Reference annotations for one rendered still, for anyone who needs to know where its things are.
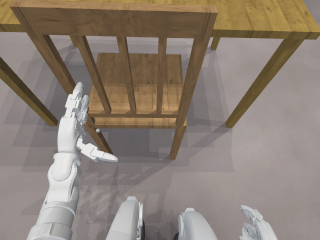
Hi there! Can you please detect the chair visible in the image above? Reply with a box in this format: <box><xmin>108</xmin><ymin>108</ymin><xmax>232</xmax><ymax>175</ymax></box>
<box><xmin>9</xmin><ymin>0</ymin><xmax>218</xmax><ymax>160</ymax></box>

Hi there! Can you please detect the left robot forearm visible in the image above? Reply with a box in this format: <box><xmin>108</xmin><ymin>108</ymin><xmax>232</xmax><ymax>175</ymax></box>
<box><xmin>26</xmin><ymin>151</ymin><xmax>82</xmax><ymax>240</ymax></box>

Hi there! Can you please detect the right robot thigh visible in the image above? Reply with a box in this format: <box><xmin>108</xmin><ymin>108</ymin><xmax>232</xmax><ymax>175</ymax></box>
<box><xmin>178</xmin><ymin>211</ymin><xmax>218</xmax><ymax>240</ymax></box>

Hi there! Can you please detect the robot left hand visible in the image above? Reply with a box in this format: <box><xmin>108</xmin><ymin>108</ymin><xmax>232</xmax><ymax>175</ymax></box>
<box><xmin>57</xmin><ymin>82</ymin><xmax>118</xmax><ymax>162</ymax></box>

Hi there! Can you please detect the left robot shin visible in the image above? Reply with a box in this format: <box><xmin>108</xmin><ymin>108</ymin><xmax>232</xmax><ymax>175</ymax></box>
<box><xmin>127</xmin><ymin>196</ymin><xmax>142</xmax><ymax>240</ymax></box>

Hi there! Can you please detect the table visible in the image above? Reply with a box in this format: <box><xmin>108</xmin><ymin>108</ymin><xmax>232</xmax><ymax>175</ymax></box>
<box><xmin>0</xmin><ymin>0</ymin><xmax>320</xmax><ymax>128</ymax></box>

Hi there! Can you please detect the robot right hand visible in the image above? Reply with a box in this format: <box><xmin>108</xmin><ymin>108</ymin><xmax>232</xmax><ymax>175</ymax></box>
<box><xmin>239</xmin><ymin>205</ymin><xmax>278</xmax><ymax>240</ymax></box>

